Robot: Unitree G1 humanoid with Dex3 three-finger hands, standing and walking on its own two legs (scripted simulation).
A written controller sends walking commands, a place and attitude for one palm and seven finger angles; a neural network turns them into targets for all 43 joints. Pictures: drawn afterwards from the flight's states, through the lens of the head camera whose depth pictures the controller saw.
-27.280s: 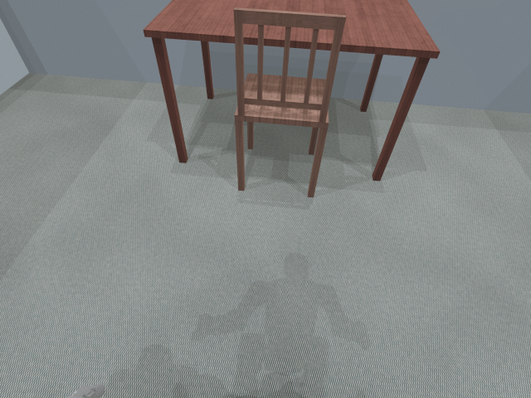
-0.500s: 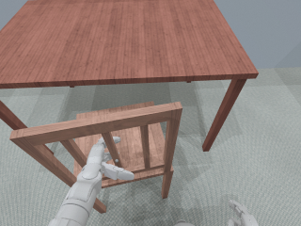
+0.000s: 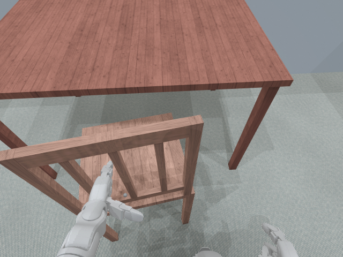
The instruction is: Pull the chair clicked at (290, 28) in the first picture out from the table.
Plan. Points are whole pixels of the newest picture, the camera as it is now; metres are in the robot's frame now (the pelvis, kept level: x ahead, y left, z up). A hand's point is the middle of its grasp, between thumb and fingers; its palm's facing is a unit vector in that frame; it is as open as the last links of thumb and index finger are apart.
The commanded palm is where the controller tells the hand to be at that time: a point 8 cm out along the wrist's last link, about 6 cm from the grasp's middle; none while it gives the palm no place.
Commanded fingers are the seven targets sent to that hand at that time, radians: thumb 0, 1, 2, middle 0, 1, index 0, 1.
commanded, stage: draw the fingers out of the gap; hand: left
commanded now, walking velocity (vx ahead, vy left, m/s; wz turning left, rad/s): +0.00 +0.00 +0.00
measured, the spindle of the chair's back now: (125, 176) +0.33 +0.12 -0.04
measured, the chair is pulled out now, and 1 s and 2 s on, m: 0.15 0.15 0.15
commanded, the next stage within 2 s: draw the hand back to the body in 0.58 s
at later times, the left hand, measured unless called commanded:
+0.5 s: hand (122, 238) +0.18 +0.11 -0.05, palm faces -0.02 -0.99 -0.16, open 17.5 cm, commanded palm +0.16 +0.16 -0.02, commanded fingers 0.00 -0.55 0.20 0.00 0.00 0.00 0.00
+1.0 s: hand (97, 236) +0.18 +0.14 +0.04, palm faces +0.07 -1.00 -0.06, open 17.5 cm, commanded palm +0.13 +0.20 +0.04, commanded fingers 0.00 -0.55 0.20 0.00 0.00 0.00 0.00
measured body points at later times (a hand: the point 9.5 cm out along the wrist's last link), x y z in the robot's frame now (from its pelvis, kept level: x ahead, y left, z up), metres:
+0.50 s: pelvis +0.00 -0.01 -0.01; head +0.04 -0.02 +0.44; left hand +0.18 +0.17 -0.03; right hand +0.20 -0.24 -0.08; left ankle -0.04 +0.10 -0.70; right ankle +0.04 -0.09 -0.70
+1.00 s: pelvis -0.02 -0.01 -0.04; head +0.02 -0.01 +0.41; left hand +0.17 +0.20 +0.04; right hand +0.16 -0.23 -0.11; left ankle -0.04 +0.10 -0.70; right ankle +0.04 -0.09 -0.70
